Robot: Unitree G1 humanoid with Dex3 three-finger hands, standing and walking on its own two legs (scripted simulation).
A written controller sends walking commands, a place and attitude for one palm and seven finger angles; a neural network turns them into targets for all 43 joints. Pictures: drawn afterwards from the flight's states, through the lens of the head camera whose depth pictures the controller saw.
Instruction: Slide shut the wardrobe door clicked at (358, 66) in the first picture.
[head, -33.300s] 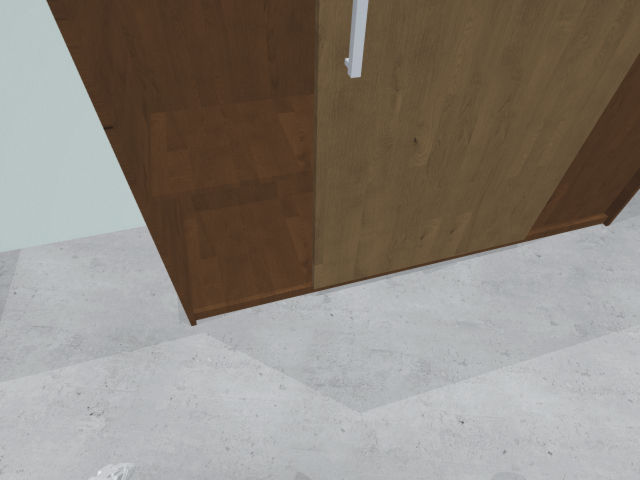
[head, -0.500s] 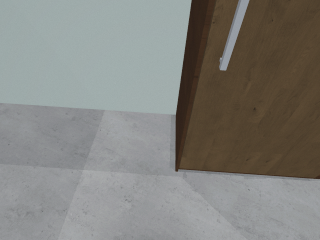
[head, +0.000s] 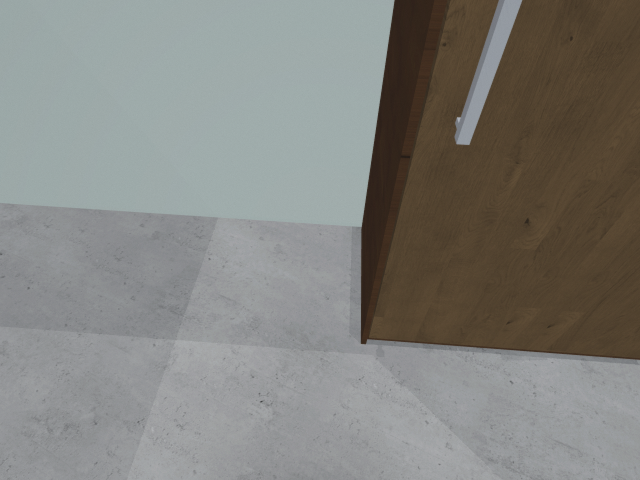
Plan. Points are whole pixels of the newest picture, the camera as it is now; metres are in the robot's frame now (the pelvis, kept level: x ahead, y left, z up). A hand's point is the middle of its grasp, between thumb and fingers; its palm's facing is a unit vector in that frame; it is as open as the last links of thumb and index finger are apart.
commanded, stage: look to check the result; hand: right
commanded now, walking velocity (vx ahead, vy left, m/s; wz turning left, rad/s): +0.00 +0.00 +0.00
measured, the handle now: (489, 45) +0.65 -0.19 +0.24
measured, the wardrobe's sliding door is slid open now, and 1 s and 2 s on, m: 0.00 0.00 0.00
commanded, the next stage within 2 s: stand and wait in 0.32 s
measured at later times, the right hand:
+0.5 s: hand out of the picture +0.09 -0.22 -0.16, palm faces -0.02 +0.94 -0.33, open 7.4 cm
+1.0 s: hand out of the picture +0.08 -0.22 -0.16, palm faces -0.03 +0.94 -0.34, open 7.4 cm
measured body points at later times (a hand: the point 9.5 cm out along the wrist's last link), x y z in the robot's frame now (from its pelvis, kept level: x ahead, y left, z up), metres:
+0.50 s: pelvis +0.01 +0.02 +0.00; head +0.02 +0.02 +0.45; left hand +0.09 +0.30 -0.14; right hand +0.09 -0.27 -0.13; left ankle -0.03 +0.12 -0.75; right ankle +0.01 -0.10 -0.75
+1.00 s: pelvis +0.01 +0.03 +0.00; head +0.02 +0.03 +0.45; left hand +0.07 +0.32 -0.14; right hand +0.08 -0.27 -0.13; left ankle -0.03 +0.12 -0.75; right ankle +0.01 -0.10 -0.75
